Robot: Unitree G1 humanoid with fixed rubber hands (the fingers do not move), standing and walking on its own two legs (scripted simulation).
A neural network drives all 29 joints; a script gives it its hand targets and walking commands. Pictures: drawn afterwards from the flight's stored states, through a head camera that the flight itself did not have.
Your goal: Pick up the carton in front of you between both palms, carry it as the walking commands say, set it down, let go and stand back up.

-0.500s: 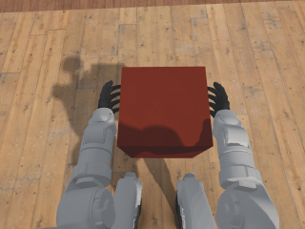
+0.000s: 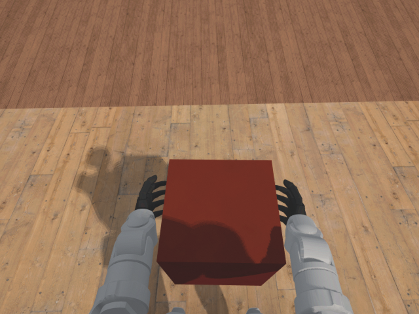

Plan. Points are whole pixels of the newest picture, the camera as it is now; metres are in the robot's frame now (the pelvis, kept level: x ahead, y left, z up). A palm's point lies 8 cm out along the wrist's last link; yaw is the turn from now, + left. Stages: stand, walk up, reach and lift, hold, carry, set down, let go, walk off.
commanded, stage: reach and lift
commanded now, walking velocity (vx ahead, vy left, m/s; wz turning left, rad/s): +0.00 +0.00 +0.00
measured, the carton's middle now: (219, 227) +0.34 +0.00 -0.09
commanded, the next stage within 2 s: hold in 1.36 s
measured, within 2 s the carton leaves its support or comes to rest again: neither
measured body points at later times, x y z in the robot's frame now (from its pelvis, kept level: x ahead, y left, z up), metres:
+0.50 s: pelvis +0.01 +0.00 +0.06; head -0.02 +0.00 +0.51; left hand +0.32 +0.15 +0.07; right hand +0.31 -0.15 +0.07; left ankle +0.03 +0.13 -0.68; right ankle +0.04 -0.12 -0.68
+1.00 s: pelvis +0.02 +0.00 +0.06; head +0.00 +0.00 +0.51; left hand +0.33 +0.15 +0.08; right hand +0.32 -0.15 +0.08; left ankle +0.03 +0.13 -0.68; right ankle +0.04 -0.12 -0.68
